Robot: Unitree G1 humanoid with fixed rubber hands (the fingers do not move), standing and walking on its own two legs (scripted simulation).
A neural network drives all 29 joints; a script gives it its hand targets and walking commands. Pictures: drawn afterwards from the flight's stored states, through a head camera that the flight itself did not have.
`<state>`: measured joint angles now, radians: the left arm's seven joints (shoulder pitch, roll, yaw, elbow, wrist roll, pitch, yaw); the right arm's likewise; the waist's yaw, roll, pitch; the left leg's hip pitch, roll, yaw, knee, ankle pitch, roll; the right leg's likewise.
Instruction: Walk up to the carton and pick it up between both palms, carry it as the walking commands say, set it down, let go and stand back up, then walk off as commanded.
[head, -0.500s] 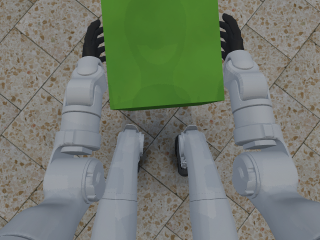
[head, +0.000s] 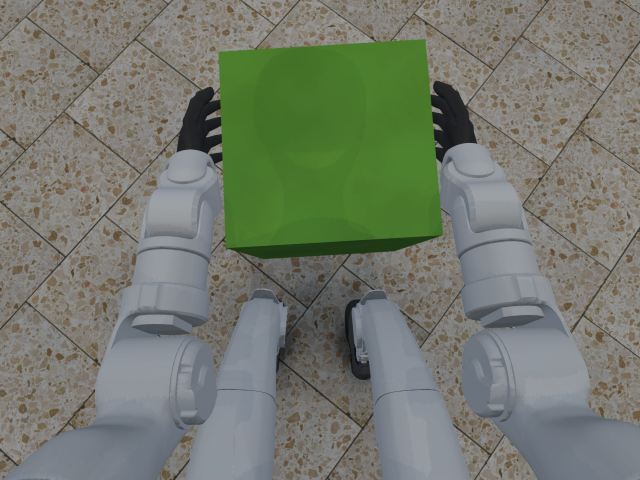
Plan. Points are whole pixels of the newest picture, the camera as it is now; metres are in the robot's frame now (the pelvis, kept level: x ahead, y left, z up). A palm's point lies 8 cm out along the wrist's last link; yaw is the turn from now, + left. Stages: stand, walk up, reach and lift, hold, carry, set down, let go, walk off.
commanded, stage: reach and lift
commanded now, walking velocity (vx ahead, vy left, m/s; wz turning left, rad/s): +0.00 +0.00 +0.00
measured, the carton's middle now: (326, 174) +0.44 +0.00 -0.11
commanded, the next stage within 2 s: none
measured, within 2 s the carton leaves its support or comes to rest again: neither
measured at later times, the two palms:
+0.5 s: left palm (165, 145) +0.42 +0.16 +0.03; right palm (480, 130) +0.44 -0.14 +0.03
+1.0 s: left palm (130, 104) +0.41 +0.15 +0.12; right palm (552, 107) +0.41 -0.15 +0.12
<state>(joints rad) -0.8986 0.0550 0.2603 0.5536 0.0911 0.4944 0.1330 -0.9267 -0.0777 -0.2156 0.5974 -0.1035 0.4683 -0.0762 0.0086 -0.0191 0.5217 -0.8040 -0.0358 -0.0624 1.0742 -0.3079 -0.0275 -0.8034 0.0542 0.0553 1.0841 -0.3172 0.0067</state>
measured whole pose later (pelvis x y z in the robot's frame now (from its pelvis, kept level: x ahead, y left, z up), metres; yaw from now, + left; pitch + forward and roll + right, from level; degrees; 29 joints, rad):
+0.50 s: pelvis +0.04 +0.00 +0.05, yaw +1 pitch +0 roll -1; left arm -0.65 -0.04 0.27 0.47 0.13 0.50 0.12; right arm -0.68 0.00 -0.22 0.51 -0.15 0.49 -0.04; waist 0.00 0.00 0.35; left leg -0.54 -0.03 -0.09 0.77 -0.23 -0.02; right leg -0.53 0.04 0.04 0.76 -0.24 0.00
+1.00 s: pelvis +0.12 +0.01 +0.09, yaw +0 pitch -5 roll +0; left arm -0.33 -0.13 0.24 0.43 0.23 0.68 0.06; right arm -0.35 0.08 -0.23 0.47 -0.23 0.67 0.03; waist 0.00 -0.01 -0.03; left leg -0.16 -0.02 -0.06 0.49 -0.24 -0.01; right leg -0.17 0.03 0.08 0.51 -0.25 0.00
